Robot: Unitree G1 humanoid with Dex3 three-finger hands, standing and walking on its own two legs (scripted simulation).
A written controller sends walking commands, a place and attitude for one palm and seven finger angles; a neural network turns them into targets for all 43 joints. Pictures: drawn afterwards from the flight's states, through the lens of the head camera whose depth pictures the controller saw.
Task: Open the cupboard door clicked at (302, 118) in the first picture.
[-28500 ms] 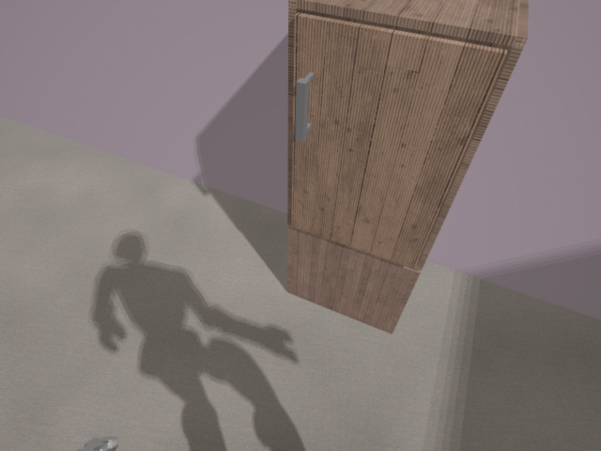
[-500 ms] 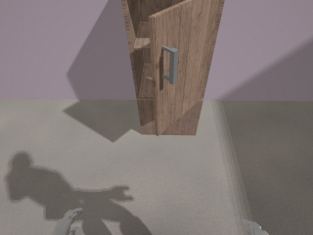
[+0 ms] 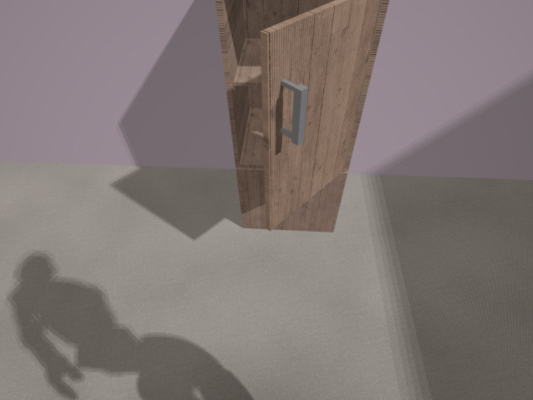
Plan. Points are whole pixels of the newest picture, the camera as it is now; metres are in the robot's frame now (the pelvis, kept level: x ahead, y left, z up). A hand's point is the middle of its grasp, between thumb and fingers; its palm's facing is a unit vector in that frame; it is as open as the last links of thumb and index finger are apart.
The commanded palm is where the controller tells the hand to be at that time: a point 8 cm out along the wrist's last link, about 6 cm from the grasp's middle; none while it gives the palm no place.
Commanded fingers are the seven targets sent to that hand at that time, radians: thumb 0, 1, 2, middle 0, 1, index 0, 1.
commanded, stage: let the arm hang, fingers relaxed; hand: left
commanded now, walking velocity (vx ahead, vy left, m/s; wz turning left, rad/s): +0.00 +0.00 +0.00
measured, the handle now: (292, 112) +0.66 -0.02 +0.07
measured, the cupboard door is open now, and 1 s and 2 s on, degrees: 48 48 48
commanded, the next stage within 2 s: look to check the result in 0.38 s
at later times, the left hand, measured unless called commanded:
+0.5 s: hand out of the picture +0.01 +0.16 -0.17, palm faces +0.06 -0.98 -0.18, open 7.4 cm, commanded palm none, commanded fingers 0.00 0.90 0.90 -0.20 -0.30 -0.20 -0.30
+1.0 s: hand out of the picture +0.03 +0.15 -0.17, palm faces +0.06 -0.98 -0.19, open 7.4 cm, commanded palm none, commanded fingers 0.00 0.90 0.90 -0.20 -0.30 -0.20 -0.30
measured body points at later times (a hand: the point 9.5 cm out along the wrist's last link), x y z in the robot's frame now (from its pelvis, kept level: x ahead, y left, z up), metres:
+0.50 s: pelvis +0.02 +0.00 +0.00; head +0.03 -0.01 +0.45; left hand +0.01 +0.21 -0.16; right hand +0.01 -0.21 -0.16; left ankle +0.03 +0.12 -0.74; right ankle +0.02 -0.10 -0.74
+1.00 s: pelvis +0.03 -0.02 +0.00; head +0.05 -0.02 +0.45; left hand +0.03 +0.20 -0.16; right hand +0.03 -0.22 -0.16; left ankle +0.03 +0.12 -0.74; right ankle +0.02 -0.10 -0.74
